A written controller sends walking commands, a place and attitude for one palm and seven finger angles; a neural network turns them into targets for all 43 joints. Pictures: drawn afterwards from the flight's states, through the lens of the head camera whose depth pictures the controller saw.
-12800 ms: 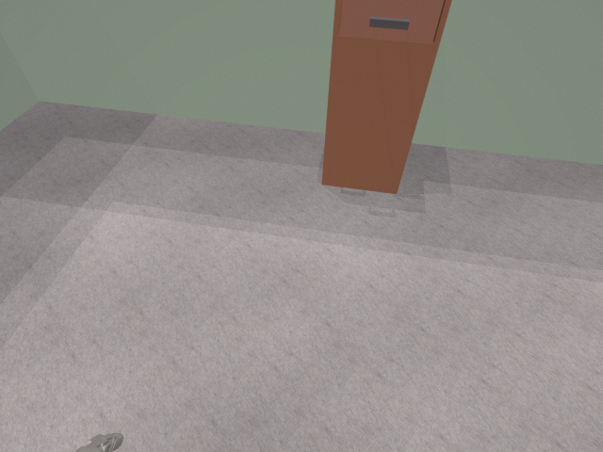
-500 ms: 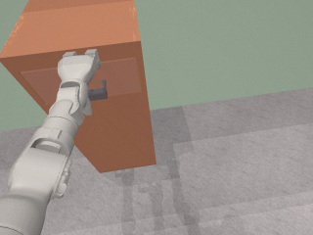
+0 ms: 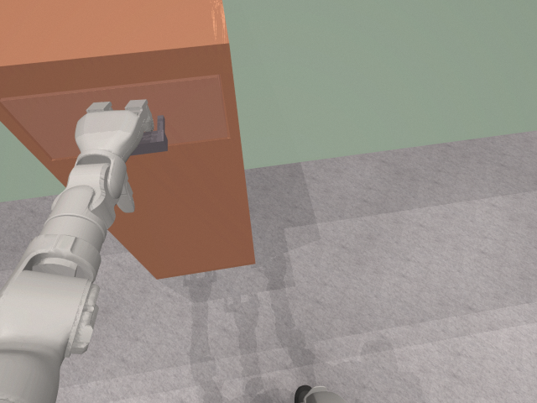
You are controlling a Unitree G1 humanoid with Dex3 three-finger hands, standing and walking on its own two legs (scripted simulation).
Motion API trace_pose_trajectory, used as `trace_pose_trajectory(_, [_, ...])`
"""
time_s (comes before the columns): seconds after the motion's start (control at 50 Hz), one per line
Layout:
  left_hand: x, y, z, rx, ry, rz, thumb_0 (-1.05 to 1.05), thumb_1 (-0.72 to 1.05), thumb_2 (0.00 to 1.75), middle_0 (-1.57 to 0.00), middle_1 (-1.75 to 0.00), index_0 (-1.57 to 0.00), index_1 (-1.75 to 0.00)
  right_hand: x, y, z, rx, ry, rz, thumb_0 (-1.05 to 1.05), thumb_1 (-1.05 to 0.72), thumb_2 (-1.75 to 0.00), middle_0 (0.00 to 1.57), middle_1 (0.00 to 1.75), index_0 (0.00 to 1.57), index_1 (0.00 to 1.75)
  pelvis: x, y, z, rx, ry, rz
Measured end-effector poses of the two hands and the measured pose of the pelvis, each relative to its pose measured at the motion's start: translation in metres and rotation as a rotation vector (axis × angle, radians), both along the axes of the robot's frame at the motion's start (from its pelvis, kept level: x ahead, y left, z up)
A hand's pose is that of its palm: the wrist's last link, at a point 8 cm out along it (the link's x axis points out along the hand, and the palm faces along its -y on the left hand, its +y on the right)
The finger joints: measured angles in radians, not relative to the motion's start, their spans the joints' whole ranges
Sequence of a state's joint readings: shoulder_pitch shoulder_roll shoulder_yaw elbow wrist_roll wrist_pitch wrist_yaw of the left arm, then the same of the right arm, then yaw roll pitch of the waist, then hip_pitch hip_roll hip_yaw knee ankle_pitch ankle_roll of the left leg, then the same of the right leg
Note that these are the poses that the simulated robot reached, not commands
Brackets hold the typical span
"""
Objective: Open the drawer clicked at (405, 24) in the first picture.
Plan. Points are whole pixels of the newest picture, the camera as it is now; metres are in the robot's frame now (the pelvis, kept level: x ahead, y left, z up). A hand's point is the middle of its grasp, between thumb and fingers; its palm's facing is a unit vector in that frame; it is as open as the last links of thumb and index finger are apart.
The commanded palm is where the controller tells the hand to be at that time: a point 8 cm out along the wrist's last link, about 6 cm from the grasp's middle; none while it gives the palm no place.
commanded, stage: lower the fingers behind the handle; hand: left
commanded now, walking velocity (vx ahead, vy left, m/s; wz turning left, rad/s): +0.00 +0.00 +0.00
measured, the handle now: (127, 135) +0.54 +0.22 +0.04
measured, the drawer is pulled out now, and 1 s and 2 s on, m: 0.00 0.00 0.00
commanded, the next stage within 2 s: close the thumb around the handle in 1.04 s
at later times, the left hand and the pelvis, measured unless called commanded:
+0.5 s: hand (132, 161) +0.49 +0.21 +0.03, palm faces -0.10 +0.02 -1.00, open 13.8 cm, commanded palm +0.47 +0.21 +0.09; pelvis +0.00 +0.01 +0.00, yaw +0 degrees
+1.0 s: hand (135, 160) +0.49 +0.21 +0.03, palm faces -0.05 +0.00 -1.00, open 13.7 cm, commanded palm +0.47 +0.21 +0.08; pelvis +0.01 +0.01 -0.01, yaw +0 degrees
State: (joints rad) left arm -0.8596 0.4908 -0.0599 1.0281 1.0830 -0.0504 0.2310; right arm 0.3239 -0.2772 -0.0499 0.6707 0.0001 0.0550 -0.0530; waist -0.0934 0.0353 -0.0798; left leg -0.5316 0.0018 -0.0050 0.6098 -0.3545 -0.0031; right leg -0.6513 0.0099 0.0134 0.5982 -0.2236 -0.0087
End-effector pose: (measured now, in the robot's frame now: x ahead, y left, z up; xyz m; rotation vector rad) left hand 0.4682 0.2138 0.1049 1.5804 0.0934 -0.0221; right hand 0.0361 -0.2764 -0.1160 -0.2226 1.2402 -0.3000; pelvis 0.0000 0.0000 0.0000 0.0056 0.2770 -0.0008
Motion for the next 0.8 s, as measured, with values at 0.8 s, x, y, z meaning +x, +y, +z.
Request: trace_pose_trajectory(0.8, [0.003,0.005,-0.029,0.015,-0.098,0.06,0.0,-0.49,0.3,-0.33,-1.21,-0.32,-1.21,-0.021,0.02,-0.02,0.057,0.107,0.008,0.01,-0.91,-0.9,0.2,0.29,0.21,0.3,0.003,0.014,-0.014,-0.017,0.07,0.018])
